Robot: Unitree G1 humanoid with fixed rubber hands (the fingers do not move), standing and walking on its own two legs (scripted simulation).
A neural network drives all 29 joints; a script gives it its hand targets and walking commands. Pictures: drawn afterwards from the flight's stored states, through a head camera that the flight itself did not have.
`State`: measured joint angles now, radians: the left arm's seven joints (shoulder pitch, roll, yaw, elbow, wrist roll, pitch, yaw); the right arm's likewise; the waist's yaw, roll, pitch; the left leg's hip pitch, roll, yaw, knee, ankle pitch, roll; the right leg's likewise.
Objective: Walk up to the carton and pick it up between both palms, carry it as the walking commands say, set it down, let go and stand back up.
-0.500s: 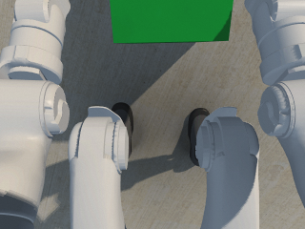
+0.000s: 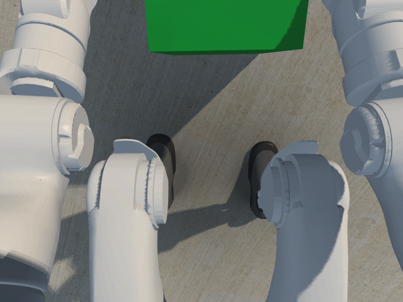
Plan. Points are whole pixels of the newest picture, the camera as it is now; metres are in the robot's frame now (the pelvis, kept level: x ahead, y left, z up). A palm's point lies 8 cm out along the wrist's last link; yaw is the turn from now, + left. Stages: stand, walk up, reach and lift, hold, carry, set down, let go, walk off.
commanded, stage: reach and lift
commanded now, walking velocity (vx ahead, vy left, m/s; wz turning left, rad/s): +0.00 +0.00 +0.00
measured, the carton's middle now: out of the picture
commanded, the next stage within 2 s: none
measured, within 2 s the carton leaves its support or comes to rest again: leaves its support in 1.10 s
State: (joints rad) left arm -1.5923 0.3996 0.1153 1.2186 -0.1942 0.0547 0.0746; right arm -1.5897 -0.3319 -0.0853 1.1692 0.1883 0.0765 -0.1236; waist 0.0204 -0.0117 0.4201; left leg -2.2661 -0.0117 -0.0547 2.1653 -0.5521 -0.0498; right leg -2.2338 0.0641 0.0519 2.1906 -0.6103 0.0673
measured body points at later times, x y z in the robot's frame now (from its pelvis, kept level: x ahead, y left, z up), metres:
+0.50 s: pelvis +0.00 +0.00 +0.00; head +0.39 +0.01 +0.21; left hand +0.58 +0.15 -0.19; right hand +0.58 -0.13 -0.19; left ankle +0.12 +0.13 -0.34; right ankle +0.10 -0.13 -0.34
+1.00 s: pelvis +0.01 +0.00 -0.01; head +0.39 +0.01 +0.23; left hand +0.58 +0.16 -0.19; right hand +0.58 -0.13 -0.19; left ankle +0.12 +0.13 -0.34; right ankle +0.10 -0.13 -0.34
